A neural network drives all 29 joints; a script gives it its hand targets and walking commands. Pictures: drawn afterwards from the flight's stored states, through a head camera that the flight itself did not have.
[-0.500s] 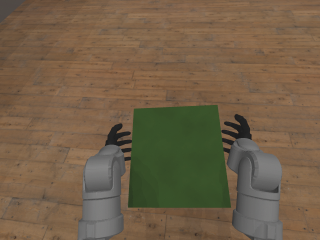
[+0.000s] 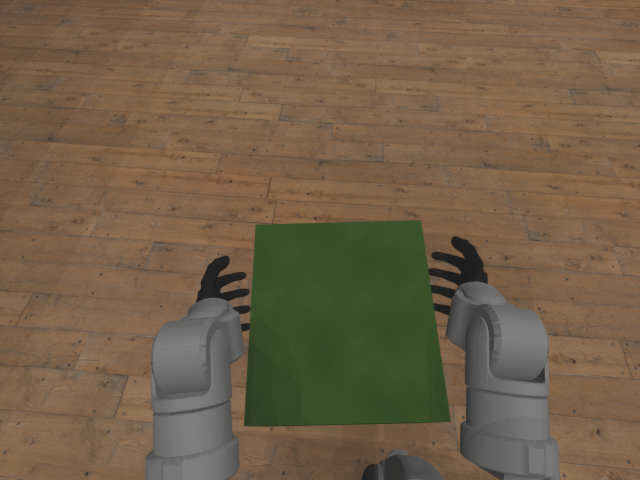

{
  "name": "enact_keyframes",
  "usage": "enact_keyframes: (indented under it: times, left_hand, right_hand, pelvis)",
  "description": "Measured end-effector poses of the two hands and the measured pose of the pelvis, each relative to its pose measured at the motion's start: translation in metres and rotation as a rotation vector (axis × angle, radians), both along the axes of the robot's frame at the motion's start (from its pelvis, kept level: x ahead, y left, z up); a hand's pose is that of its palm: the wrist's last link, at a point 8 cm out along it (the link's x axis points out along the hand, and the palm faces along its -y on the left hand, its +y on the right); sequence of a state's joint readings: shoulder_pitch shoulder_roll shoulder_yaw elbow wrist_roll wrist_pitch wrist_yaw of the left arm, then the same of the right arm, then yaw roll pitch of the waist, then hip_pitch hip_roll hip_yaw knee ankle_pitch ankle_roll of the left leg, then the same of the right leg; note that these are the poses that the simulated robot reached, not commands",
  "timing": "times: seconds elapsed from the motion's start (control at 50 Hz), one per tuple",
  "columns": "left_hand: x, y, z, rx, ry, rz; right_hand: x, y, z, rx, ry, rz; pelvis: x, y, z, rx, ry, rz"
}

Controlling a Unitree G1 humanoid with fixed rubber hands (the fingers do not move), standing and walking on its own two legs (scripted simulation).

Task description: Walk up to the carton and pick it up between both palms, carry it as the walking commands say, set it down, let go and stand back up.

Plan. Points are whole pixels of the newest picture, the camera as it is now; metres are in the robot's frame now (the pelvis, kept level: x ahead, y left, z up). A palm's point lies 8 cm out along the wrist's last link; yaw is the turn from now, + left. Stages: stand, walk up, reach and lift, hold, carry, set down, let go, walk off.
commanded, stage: carry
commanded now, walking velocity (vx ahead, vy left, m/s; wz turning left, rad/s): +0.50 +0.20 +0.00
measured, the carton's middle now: (340, 328) +0.31 +0.00 -0.04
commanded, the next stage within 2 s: none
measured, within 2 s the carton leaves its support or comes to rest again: neither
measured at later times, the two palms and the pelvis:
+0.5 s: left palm (135, 128) +0.59 +0.30 +0.06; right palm (323, 105) +0.63 +0.01 +0.08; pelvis +0.32 +0.14 -0.01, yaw +1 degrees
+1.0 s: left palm (112, 39) +0.85 +0.41 +0.06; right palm (263, 19) +0.89 +0.12 +0.08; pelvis +0.58 +0.25 +0.00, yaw +3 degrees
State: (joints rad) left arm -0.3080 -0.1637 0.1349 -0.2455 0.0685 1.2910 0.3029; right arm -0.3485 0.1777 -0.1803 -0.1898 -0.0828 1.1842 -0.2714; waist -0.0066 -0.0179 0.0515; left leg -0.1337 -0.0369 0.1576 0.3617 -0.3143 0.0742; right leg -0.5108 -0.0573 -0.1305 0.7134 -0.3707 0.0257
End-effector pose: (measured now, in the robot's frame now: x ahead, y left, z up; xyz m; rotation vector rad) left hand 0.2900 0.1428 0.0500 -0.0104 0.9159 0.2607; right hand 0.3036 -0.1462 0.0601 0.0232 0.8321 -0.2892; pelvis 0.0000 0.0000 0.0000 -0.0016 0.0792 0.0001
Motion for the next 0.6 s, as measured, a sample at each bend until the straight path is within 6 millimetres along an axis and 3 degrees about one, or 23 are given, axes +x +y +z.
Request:
enact_keyframes:
  times: [0.14, 0.26, 0.34, 0.46, 0.6]
  left_hand:
    - [0.105, 0.017, 0.01, 0.039, -0.092, -0.048]
    - [0.151, 0.06, 0.009, 0.031, -0.028, 0.035]
    - [0.191, 0.093, 0.014, 0.048, -0.045, 0.072]
    - [0.28, 0.147, 0.016, 0.017, -0.124, 0.074]
    - [0.355, 0.172, 0.004, -0.019, -0.014, 0.026]
  right_hand:
    - [0.099, 0.017, 0.005, 0.05, -0.097, -0.046]
    - [0.174, 0.062, 0.009, 0.021, -0.032, 0.06]
    - [0.228, 0.097, 0.013, 0.042, -0.05, 0.095]
    - [0.305, 0.149, 0.017, 0.014, -0.125, 0.086]
    - [0.365, 0.172, 0.011, -0.015, -0.015, 0.024]
  pelvis:
    - [0.096, 0.021, -0.014, -0.024, 0.002, 0.057]
    - [0.167, 0.04, -0.001, 0.004, -0.003, 0.077]
    - [0.216, 0.068, -0.001, 0.02, -0.025, 0.079]
    - [0.296, 0.124, -0.019, 0.045, -0.046, 0.028]
    - [0.363, 0.162, -0.001, 0.002, -0.008, -0.019]
